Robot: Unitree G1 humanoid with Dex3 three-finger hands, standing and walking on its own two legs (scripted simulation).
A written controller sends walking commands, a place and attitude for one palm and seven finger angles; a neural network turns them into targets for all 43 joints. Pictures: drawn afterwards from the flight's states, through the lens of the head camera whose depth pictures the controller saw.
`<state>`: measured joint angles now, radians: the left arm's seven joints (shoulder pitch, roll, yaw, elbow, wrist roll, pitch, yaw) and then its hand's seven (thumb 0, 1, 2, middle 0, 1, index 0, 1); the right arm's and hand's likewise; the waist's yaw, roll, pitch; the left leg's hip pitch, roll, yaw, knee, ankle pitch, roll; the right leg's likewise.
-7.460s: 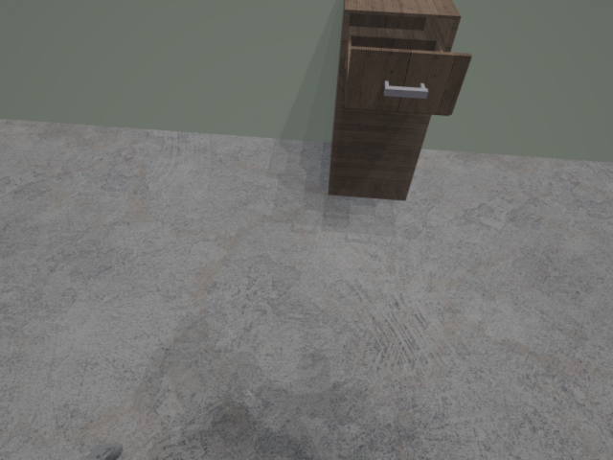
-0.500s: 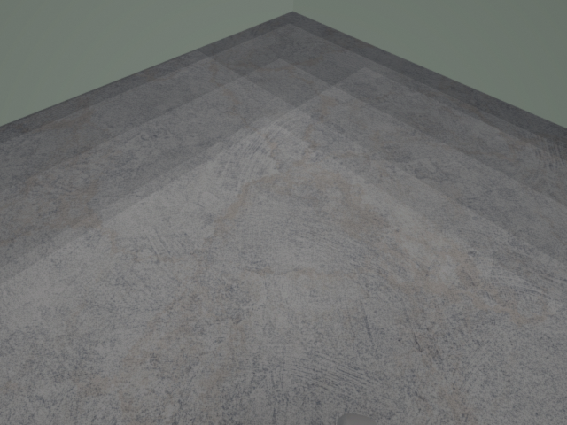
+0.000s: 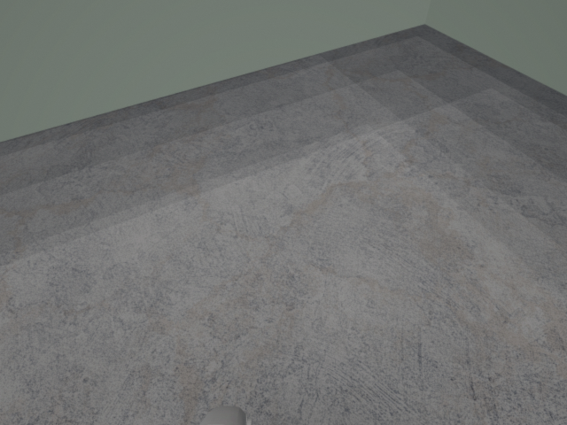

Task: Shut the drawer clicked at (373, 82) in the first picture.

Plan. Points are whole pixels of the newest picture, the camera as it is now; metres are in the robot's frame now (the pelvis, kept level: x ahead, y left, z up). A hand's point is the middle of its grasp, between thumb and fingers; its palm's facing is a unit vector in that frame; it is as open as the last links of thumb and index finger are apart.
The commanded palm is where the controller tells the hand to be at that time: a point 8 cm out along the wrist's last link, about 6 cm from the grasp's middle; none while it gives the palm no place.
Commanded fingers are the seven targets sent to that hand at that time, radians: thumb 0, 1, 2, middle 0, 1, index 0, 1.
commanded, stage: turn to face it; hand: left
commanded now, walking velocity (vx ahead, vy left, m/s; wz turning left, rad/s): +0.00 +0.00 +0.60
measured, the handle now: out of the picture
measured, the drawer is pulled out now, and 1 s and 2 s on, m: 0.30 0.30 0.30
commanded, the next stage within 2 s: none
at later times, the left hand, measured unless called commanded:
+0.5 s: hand out of the picture +0.02 +0.29 -0.17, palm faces +0.31 -0.92 -0.24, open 7.4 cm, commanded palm none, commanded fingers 0.00 0.90 0.90 -0.20 -0.30 -0.20 -0.30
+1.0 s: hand out of the picture -0.04 +0.21 -0.14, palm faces +0.55 -0.79 -0.29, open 7.4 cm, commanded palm none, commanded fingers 0.00 0.90 0.90 -0.20 -0.30 -0.20 -0.30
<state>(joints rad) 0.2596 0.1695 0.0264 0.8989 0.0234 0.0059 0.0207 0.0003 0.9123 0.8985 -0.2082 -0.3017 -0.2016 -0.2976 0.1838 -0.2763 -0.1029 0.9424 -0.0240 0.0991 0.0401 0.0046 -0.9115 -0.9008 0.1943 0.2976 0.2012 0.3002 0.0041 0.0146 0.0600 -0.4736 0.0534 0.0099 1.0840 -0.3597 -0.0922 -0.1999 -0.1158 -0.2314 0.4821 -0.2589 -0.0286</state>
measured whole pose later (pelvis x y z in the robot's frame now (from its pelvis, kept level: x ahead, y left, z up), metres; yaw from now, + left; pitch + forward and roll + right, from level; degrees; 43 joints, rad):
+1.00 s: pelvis -0.01 -0.01 +0.00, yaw +35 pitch -1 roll +3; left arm 0.20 0.18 0.02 0.87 0.02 0.01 0.02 0.00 0.91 0.90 -0.21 -0.30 -0.20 -0.30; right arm 0.25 -0.28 -0.11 0.96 -0.02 0.09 0.04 0.00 -0.91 -0.90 0.20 0.30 0.20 0.30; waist -0.04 0.03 0.06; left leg -0.51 0.03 -0.03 1.16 -0.33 -0.09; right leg -0.18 -0.09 -0.17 0.47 -0.28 -0.02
